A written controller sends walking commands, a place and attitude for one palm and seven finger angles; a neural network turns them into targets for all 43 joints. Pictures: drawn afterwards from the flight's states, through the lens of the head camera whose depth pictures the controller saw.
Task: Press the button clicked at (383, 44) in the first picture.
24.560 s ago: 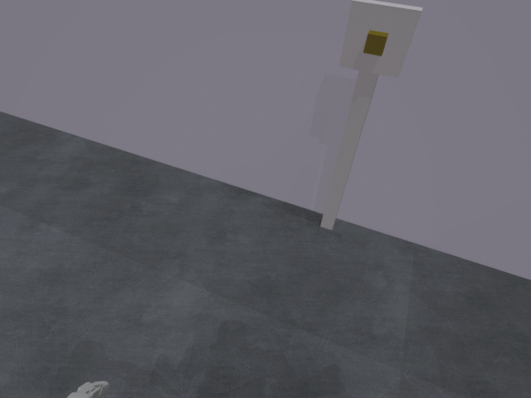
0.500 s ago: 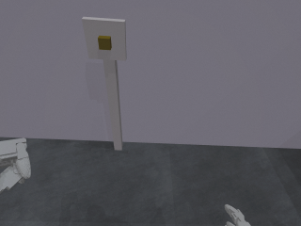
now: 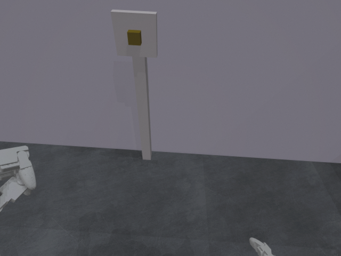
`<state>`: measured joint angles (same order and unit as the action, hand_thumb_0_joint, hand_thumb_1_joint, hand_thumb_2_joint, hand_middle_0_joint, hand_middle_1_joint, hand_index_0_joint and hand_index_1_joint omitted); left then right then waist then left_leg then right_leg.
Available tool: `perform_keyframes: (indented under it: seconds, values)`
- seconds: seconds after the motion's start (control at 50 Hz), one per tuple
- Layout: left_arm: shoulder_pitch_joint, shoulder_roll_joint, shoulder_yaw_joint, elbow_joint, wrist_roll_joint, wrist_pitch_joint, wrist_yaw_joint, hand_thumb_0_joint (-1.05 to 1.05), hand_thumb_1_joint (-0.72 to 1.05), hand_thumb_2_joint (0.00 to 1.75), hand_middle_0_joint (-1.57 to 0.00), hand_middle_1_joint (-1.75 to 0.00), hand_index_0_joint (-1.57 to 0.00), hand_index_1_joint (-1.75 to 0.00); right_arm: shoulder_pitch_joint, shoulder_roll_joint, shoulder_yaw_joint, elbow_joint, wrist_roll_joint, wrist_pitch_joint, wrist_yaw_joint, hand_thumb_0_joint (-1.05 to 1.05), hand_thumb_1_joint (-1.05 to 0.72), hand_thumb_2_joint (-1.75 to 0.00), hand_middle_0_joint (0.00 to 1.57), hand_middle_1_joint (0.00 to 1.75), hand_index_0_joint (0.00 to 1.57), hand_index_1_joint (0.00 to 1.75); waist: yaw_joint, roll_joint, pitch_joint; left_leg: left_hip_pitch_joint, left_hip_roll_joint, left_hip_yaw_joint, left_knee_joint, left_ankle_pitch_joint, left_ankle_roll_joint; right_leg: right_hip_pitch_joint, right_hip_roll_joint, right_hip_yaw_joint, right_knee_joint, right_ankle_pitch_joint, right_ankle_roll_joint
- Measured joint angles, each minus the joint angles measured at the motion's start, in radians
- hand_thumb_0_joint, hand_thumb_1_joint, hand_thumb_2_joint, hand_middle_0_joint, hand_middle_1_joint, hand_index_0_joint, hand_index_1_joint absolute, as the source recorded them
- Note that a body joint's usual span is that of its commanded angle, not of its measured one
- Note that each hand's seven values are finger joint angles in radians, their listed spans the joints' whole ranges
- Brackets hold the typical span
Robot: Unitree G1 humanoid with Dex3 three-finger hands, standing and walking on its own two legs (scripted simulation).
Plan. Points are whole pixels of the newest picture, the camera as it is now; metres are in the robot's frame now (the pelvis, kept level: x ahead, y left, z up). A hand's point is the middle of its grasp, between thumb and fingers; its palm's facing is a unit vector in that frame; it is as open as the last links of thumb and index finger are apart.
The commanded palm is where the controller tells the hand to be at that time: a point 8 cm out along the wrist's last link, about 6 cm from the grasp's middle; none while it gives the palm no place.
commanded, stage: stop stepping back and stand still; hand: left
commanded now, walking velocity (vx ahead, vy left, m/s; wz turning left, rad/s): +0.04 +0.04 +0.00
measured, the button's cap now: (134, 37) +0.89 +0.20 +0.15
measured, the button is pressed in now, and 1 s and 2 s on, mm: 0 0 0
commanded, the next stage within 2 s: let the arm hang, fingers relaxed in 0.04 s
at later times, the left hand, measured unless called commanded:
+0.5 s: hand out of the picture +0.03 +0.21 -0.15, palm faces +0.05 -0.97 -0.26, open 3.6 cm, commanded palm none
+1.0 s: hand out of the picture +0.02 +0.26 -0.14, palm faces +0.09 -0.94 -0.33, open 7.2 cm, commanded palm none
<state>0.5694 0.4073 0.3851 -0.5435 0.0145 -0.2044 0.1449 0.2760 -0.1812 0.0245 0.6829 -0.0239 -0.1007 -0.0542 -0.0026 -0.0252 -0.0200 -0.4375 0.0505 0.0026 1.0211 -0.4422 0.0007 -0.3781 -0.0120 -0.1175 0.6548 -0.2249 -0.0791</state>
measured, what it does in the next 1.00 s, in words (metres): steps on the spot: left foot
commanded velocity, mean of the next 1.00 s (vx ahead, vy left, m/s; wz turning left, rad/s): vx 0.00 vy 0.00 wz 0.00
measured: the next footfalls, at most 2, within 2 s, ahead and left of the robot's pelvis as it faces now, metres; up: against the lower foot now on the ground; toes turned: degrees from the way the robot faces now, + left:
left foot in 0.16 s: +0.06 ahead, +0.15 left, +0.00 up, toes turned +4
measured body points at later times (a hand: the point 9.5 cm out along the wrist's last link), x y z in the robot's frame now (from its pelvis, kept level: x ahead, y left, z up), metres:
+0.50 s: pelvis -0.02 +0.00 +0.00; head -0.02 +0.00 +0.45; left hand +0.03 +0.26 -0.13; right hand +0.04 -0.25 -0.14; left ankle +0.02 +0.14 -0.72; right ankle +0.05 -0.13 -0.72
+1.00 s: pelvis -0.02 +0.01 +0.02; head -0.01 +0.00 +0.47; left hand +0.02 +0.31 -0.11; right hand +0.05 -0.26 -0.13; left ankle +0.02 +0.14 -0.72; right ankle +0.05 -0.13 -0.72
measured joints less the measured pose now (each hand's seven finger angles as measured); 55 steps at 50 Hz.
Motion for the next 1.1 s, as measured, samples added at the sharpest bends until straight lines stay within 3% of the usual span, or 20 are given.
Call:
perform_keyframes:
  seconds: [0.06, 0.12, 0.14, 0.16, 0.18, 0.22, 0.26, 0.3, 0.36, 0.38, 0.42, 0.46, 0.56, 0.68, 0.88, 1.1]
  values:
    - [0.006, -0.044, -0.019, 0.01, -0.003, -0.001, -0.006, 0.02, 0.88, 0.9, -1.31, -1.5, -1.31, -1.5, -0.004, -0.011, 0.0, 0.024, -0.007, 0.01, -0.003, 0.01, -0.9, -0.9, 0.21, 0.3, 0.2, 0.3, 0.011, -0.012, -0.012, -0.018, -0.003, 0.054, -0.01, 0.039, 0.007, 0.012, -0.011, 0.008, -0.059, 0.011, 0.005]
    - [0.032, -0.056, -0.03, -0.017, -0.005, -0.003, 0.002, 0.02, 0.88, 0.9, -1.31, -1.5, -1.31, -1.5, 0.007, -0.017, 0.003, 0.003, -0.012, -0.01, -0.023, 0.01, -0.9, -0.9, 0.21, 0.3, 0.2, 0.3, 0.006, -0.027, -0.025, 0.073, -0.003, 0.087, -0.249, 0.045, 0.022, 0.013, -0.021, 0.002, -0.086, 0.013, 0.015]
    - [0.037, -0.057, -0.034, -0.03, -0.005, -0.006, 0.005, 0.02, 0.88, 0.9, -1.31, -1.5, -1.31, -1.5, 0.012, -0.027, 0.001, -0.014, -0.015, -0.021, -0.03, 0.01, -0.9, -0.9, 0.21, 0.3, 0.2, 0.3, 0.002, -0.015, -0.028, 0.116, -0.002, 0.076, -0.351, 0.031, 0.029, 0.006, -0.016, -0.005, -0.074, -0.007, 0.021]
    - [0.011, -0.059, -0.056, 0.011, 0.002, -0.021, -0.009, 0.02, 0.88, 0.9, -1.31, -1.5, -1.31, -1.5, 0.014, -0.047, -0.016, -0.017, -0.015, -0.046, -0.011, 0.01, -0.9, -0.9, 0.2, 0.3, 0.2, 0.3, -0.008, 0.017, -0.036, 0.116, 0.005, 0.046, -0.408, 0.114, 0.029, -0.027, -0.013, -0.019, -0.016, -0.062, 0.04]
    - [-0.045, -0.061, -0.091, 0.102, 0.008, 0.0, -0.038, 0.01, 0.88, 0.9, -1.31, -1.5, -1.31, -1.5, 0.004, -0.063, -0.033, -0.009, -0.012, -0.04, 0.012, 0.01, -0.9, -0.9, 0.2, 0.3, 0.2, 0.3, -0.019, 0.04, -0.033, 0.09, 0.001, 0.027, -0.389, 0.165, 0.019, -0.066, -0.016, 0.0, 0.078, -0.138, 0.06]
    - [-0.161, -0.084, -0.163, 0.344, 0.019, 0.105, -0.085, 0.01, 0.89, 0.9, -1.29, -1.49, -1.3, -1.49, -0.024, -0.089, -0.046, 0.021, -0.016, 0.003, 0.036, 0.01, -0.9, -0.9, 0.2, 0.3, 0.2, 0.3, -0.04, 0.077, -0.025, 0.065, -0.014, -0.001, -0.361, 0.171, 0.01, -0.132, -0.015, 0.067, 0.268, -0.223, 0.084]
    - [-0.253, -0.112, -0.226, 0.6, 0.024, 0.195, -0.111, 0.01, 0.89, 0.9, -1.27, -1.46, -1.27, -1.47, -0.039, -0.096, -0.044, 0.046, -0.024, 0.036, 0.047, 0.01, -0.9, -0.9, 0.2, 0.3, 0.2, 0.3, -0.061, 0.097, -0.021, 0.059, -0.023, -0.024, -0.369, 0.173, 0.006, -0.153, -0.011, 0.114, 0.338, -0.27, 0.098]
    - [-0.307, -0.134, -0.278, 0.813, 0.026, 0.244, -0.128, 0.01, 0.9, 0.9, -1.22, -1.42, -1.23, -1.43, -0.044, -0.088, -0.03, 0.064, -0.028, 0.059, 0.053, 0.01, -0.9, -0.9, 0.2, 0.3, 0.2, 0.3, -0.065, 0.086, -0.005, 0.066, -0.026, -0.028, -0.383, 0.184, -0.001, -0.121, -0.01, 0.134, 0.272, -0.266, 0.105]
    - [-0.309, -0.142, -0.344, 1.02, 0.021, 0.255, -0.145, 0.01, 0.9, 0.9, -1.15, -1.35, -1.15, -1.35, -0.036, -0.059, -0.012, 0.084, -0.016, 0.086, 0.064, 0.01, -0.9, -0.9, 0.2, 0.3, 0.2, 0.3, -0.044, 0.007, 0.011, 0.06, -0.043, 0.005, -0.357, 0.174, -0.02, -0.017, -0.025, 0.17, 0.027, -0.111, 0.091]
    - [-0.307, -0.155, -0.362, 1.088, 0.02, 0.252, -0.148, 0.01, 0.9, 0.9, -1.12, -1.32, -1.12, -1.32, -0.039, -0.055, -0.013, 0.097, -0.011, 0.097, 0.065, 0.01, -0.9, -0.9, 0.2, 0.3, 0.2, 0.3, -0.038, -0.001, 0.025, 0.057, -0.041, 0.008, -0.336, 0.161, -0.023, -0.021, -0.021, 0.177, 0.026, -0.044, 0.095]
    - [-0.295, -0.193, -0.399, 1.216, 0.021, 0.263, -0.153, 0.01, 0.9, 0.9, -1.05, -1.25, -1.06, -1.26, -0.035, -0.057, -0.025, 0.128, -0.007, 0.12, 0.066, 0.01, -0.9, -0.9, 0.2, 0.3, 0.2, 0.3, -0.046, 0.015, 0.048, 0.063, -0.036, -0.01, -0.324, 0.136, -0.018, -0.01, -0.014, 0.16, 0.036, -0.031, 0.099]
    - [-0.284, -0.193, -0.383, 1.29, 0.026, 0.261, -0.127, 0.02, 0.9, 0.9, -0.98, -1.22, -0.99, -1.18, -0.013, -0.054, -0.032, 0.162, -0.006, 0.135, 0.065, 0.01, -0.9, -0.9, 0.2, 0.3, 0.2, 0.3, -0.042, 0.025, 0.055, 0.065, -0.033, -0.029, -0.333, 0.131, -0.01, 0.004, -0.01, 0.143, 0.012, -0.034, 0.099]
    - [-0.277, -0.154, -0.37, 1.437, 0.011, 0.263, -0.141, 0.02, 0.9, 0.9, -0.8, -1.03, -0.82, -1.0, 0.039, -0.04, -0.032, 0.258, -0.01, 0.145, 0.06, 0.0, -0.9, -0.9, 0.2, 0.3, 0.2, 0.3, -0.02, 0.033, 0.082, 0.096, -0.025, -0.044, -0.4, 0.206, -0.024, 0.044, -0.002, 0.13, -0.062, -0.011, 0.099]
    - [-0.273, -0.128, -0.354, 1.542, 0.007, 0.24, -0.146, 0.01, 0.9, 0.9, -0.6, -0.77, -0.61, -0.76, 0.047, -0.041, -0.04, 0.338, -0.006, 0.146, 0.06, 0.01, -0.9, -0.9, 0.2, 0.3, 0.2, 0.3, 0.001, 0.056, 0.096, 0.13, -0.031, -0.041, -0.493, 0.248, -0.015, 0.076, -0.005, 0.137, -0.147, 0.016, 0.089]
    - [-0.343, -0.119, -0.348, 1.641, 0.008, 0.227, -0.147, 0.01, 0.9, 0.9, -0.3, -0.42, -0.3, -0.42, -0.028, -0.091, -0.064, 0.388, -0.003, 0.126, 0.056, 0.0, -0.9, -0.9, 0.2, 0.3, 0.2, 0.3, -0.001, 0.071, 0.078, 0.176, -0.04, -0.028, -0.535, 0.26, -0.01, 0.115, -0.015, 0.148, -0.179, 0.018, 0.098]
    - [-0.458, -0.104, -0.353, 1.649, 0.008, 0.201, -0.153, 0.01, 0.9, 0.9, -0.21, -0.31, -0.21, -0.32, -0.115, -0.128, -0.061, 0.406, -0.002, 0.105, 0.062, 0.0, -0.9, -0.9, 0.2, 0.3, 0.2, 0.3, -0.009, 0.046, 0.071, 0.219, -0.051, -0.016, -0.582, 0.265, -0.009, 0.148, -0.028, 0.16, -0.215, 0.054, 0.111]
